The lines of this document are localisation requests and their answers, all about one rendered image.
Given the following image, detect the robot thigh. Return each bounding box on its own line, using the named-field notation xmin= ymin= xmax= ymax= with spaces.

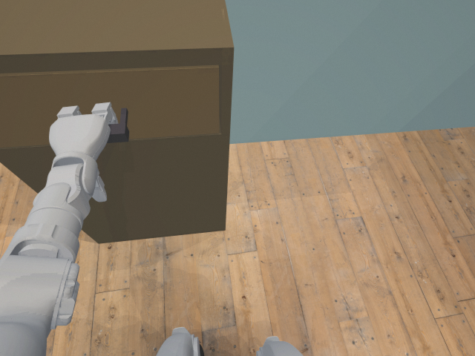
xmin=256 ymin=341 xmax=303 ymax=356
xmin=156 ymin=333 xmax=200 ymax=356

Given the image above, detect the robot left forearm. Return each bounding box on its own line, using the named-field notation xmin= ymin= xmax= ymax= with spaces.
xmin=0 ymin=152 xmax=98 ymax=268

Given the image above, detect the handle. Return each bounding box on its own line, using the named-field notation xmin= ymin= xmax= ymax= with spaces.
xmin=107 ymin=108 xmax=129 ymax=143

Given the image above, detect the drawer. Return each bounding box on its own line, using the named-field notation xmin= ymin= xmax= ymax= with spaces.
xmin=0 ymin=65 xmax=219 ymax=148

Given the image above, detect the robot right thigh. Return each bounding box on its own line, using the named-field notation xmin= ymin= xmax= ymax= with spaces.
xmin=256 ymin=341 xmax=303 ymax=356

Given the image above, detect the robot left hand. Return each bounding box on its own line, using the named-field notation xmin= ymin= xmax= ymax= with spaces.
xmin=49 ymin=102 xmax=119 ymax=202

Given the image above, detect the cabinet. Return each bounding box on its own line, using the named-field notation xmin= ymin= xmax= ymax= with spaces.
xmin=0 ymin=0 xmax=234 ymax=244

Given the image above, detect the robot left thigh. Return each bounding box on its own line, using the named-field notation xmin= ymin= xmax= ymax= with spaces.
xmin=156 ymin=333 xmax=200 ymax=356

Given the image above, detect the left robot upper arm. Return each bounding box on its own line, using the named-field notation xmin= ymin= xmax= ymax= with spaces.
xmin=0 ymin=255 xmax=79 ymax=356

